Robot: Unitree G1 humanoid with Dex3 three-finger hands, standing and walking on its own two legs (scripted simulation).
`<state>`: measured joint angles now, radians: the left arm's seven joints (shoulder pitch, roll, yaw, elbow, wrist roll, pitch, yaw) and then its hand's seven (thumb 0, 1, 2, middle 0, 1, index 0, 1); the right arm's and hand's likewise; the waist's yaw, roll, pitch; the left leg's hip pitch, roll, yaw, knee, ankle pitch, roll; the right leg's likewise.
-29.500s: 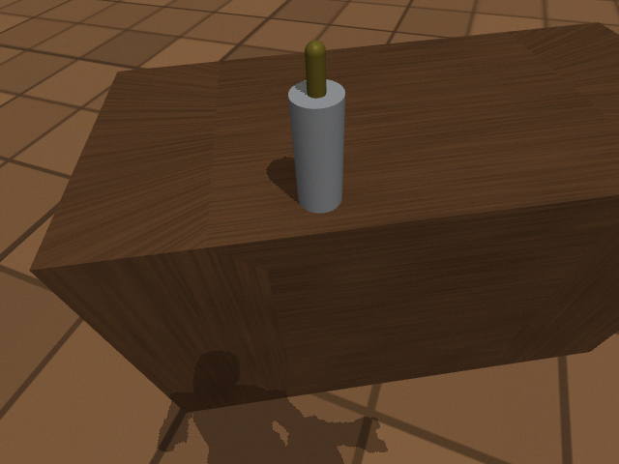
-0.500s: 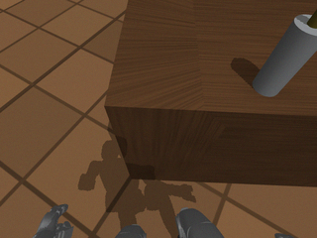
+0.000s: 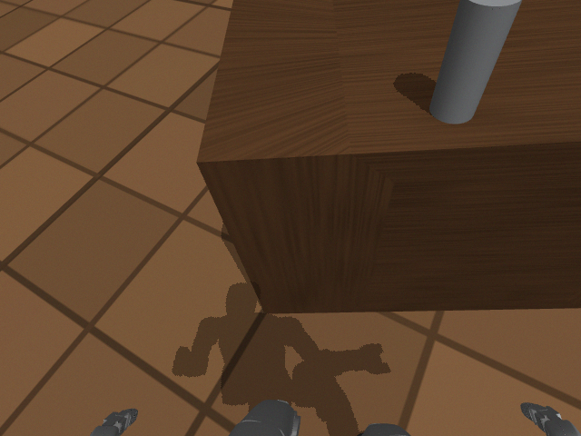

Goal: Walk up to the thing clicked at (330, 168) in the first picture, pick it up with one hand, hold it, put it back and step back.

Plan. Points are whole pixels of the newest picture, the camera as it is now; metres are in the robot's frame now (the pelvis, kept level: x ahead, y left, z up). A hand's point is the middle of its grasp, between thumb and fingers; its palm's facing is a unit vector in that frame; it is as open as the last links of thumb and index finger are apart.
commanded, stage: step back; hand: right
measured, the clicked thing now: (476, 38) +0.62 -0.25 +0.16
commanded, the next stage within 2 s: none
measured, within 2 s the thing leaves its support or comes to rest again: neither
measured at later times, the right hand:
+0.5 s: hand out of the picture -0.02 -0.28 -0.14, palm faces -0.04 +0.90 -0.43, open 7.4 cm
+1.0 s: hand out of the picture -0.25 -0.29 -0.17, palm faces -0.13 +0.91 -0.38, open 7.4 cm
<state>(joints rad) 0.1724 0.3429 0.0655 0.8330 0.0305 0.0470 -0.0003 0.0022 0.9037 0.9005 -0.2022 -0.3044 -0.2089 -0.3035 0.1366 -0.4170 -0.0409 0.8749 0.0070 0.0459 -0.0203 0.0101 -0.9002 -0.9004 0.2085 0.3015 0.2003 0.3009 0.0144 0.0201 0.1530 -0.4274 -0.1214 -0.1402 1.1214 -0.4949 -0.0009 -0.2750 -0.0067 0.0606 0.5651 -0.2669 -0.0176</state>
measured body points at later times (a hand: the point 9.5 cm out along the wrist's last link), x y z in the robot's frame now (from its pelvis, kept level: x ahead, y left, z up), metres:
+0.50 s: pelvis -0.16 -0.01 -0.01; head -0.09 +0.01 +0.43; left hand -0.07 +0.31 -0.14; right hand -0.02 -0.32 -0.11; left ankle -0.07 +0.13 -0.74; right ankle -0.20 -0.15 -0.70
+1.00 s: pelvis -0.33 -0.03 -0.02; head -0.26 -0.02 +0.42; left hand -0.20 +0.29 -0.13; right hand -0.24 -0.34 -0.14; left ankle -0.33 +0.08 -0.74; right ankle -0.23 -0.15 -0.72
